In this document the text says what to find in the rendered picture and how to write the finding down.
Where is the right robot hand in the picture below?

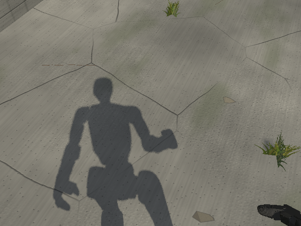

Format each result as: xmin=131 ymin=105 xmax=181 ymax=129
xmin=257 ymin=204 xmax=301 ymax=226

